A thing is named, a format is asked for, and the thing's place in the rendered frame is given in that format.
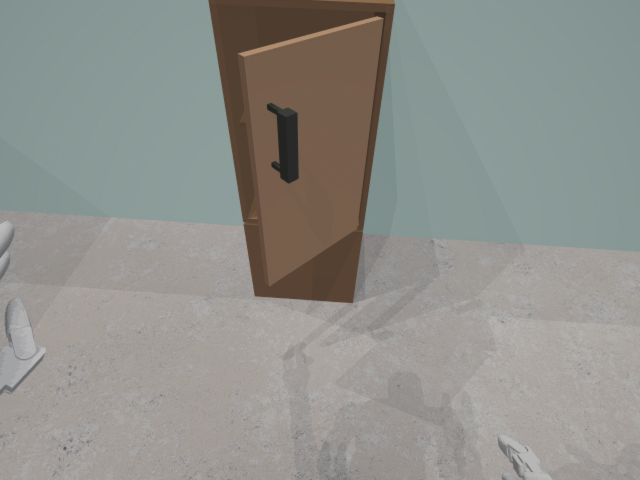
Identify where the right robot hand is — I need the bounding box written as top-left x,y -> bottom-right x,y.
498,435 -> 553,480

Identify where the handle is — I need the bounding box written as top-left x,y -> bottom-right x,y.
267,103 -> 299,184

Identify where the left robot hand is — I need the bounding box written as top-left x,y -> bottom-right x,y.
0,221 -> 46,395

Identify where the cupboard door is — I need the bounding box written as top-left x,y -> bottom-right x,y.
238,16 -> 384,286

